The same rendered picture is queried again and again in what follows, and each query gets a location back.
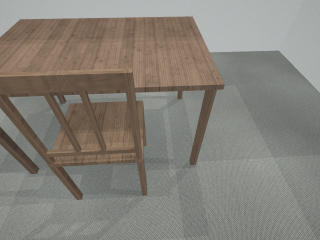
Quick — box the chair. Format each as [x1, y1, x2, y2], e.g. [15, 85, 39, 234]
[0, 68, 148, 200]

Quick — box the table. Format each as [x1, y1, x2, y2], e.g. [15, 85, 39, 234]
[0, 16, 225, 174]

